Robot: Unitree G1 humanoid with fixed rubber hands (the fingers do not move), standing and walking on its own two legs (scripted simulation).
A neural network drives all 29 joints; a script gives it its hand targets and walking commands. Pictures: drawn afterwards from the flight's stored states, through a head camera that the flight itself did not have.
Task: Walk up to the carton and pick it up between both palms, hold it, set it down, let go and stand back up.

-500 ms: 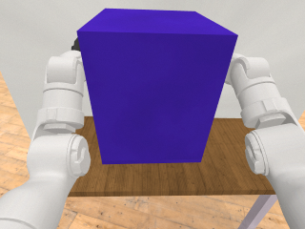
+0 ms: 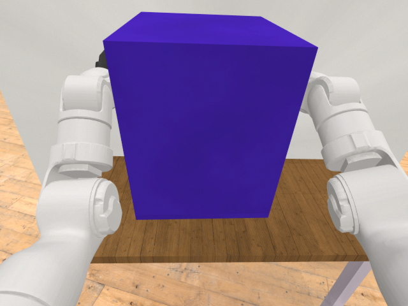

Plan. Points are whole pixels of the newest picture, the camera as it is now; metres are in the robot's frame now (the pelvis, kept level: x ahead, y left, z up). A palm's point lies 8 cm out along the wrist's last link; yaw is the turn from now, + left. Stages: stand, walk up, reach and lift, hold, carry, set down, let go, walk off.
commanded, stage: hold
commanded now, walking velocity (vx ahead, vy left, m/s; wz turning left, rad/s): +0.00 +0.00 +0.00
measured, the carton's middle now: (202, 111) +0.38 +0.00 +0.28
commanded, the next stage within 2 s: set down in 0.40 s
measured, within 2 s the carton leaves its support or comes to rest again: neither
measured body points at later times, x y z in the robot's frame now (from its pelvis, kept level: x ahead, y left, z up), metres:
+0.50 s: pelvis +0.00 +0.00 +0.00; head -0.10 +0.02 +0.44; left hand +0.39 +0.17 +0.33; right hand +0.38 -0.17 +0.34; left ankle +0.02 +0.13 -0.75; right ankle +0.01 -0.12 -0.75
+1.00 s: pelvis +0.01 +0.00 +0.00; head -0.06 +0.04 +0.44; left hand +0.43 +0.18 +0.30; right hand +0.42 -0.16 +0.28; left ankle +0.02 +0.13 -0.75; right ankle +0.01 -0.12 -0.75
